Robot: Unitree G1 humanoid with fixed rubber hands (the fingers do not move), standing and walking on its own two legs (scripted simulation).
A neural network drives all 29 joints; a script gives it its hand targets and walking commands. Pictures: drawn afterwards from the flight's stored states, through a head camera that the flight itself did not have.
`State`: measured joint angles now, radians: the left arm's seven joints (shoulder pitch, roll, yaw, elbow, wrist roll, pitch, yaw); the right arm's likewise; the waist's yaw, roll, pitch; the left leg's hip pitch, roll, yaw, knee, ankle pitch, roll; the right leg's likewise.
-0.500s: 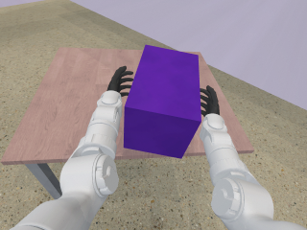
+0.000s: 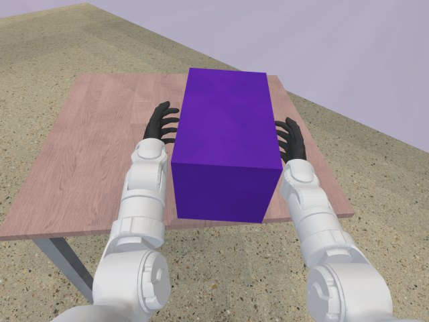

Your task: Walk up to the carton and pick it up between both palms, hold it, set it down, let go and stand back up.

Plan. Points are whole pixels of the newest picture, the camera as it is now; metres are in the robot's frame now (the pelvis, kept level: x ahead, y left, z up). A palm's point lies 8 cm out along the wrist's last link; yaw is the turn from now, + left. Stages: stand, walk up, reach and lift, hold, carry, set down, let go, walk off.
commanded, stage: reach and lift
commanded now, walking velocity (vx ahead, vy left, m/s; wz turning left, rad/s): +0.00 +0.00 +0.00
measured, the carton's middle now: (224, 142) +0.47 +0.03 +0.09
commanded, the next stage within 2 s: hold in 1.38 s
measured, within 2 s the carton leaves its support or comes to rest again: neither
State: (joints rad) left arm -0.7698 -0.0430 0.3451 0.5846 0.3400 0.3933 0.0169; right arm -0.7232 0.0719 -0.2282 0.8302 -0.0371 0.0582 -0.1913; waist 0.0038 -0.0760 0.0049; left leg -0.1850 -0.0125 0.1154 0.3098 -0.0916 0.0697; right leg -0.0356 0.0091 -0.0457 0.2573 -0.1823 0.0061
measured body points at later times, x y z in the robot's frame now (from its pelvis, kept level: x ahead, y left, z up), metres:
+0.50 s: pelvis -0.02 -0.03 +0.00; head -0.05 +0.01 +0.44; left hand +0.37 +0.14 +0.17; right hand +0.37 -0.14 +0.14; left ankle +0.05 +0.07 -0.75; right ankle -0.03 -0.12 -0.75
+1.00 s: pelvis +0.00 -0.02 +0.00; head -0.03 +0.02 +0.44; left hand +0.37 +0.15 +0.19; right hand +0.37 -0.13 +0.16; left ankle +0.05 +0.07 -0.75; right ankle -0.03 -0.12 -0.75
